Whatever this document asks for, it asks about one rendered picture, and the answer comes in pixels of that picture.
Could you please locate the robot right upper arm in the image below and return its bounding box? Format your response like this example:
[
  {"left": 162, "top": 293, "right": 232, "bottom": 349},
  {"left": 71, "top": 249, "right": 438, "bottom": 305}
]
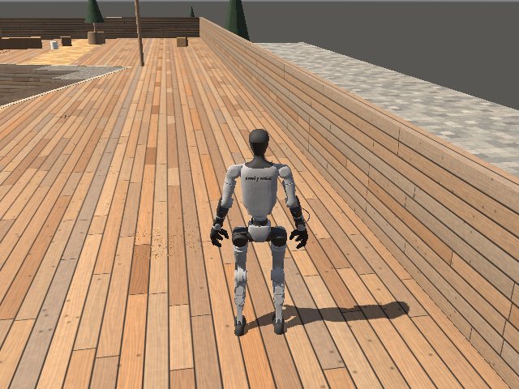
[{"left": 276, "top": 164, "right": 298, "bottom": 208}]

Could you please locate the robot right thigh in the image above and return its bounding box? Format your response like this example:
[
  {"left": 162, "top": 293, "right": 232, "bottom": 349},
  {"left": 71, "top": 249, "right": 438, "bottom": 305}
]
[{"left": 271, "top": 226, "right": 287, "bottom": 284}]

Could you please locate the robot left thigh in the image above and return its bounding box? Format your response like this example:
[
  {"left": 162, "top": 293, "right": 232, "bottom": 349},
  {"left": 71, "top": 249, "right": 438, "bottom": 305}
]
[{"left": 232, "top": 226, "right": 249, "bottom": 284}]

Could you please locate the left robot hand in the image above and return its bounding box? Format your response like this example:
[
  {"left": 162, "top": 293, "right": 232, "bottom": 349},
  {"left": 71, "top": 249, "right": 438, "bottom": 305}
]
[{"left": 210, "top": 227, "right": 229, "bottom": 247}]

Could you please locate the robot thigh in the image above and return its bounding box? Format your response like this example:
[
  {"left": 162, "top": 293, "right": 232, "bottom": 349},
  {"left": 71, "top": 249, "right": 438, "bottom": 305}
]
[
  {"left": 271, "top": 226, "right": 287, "bottom": 284},
  {"left": 232, "top": 226, "right": 249, "bottom": 284}
]

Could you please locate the right robot forearm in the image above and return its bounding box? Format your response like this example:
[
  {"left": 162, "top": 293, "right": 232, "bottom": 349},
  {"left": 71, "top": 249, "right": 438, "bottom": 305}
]
[{"left": 290, "top": 195, "right": 306, "bottom": 231}]

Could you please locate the right robot hand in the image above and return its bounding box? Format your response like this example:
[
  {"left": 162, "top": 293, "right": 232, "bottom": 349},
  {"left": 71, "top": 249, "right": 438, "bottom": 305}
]
[{"left": 290, "top": 229, "right": 308, "bottom": 249}]

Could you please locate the robot left upper arm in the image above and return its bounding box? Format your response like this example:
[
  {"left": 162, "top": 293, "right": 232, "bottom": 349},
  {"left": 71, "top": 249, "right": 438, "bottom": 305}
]
[{"left": 221, "top": 164, "right": 242, "bottom": 208}]

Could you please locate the left robot forearm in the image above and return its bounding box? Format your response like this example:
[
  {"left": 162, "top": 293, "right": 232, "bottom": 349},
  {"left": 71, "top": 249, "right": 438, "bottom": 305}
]
[{"left": 212, "top": 196, "right": 229, "bottom": 230}]

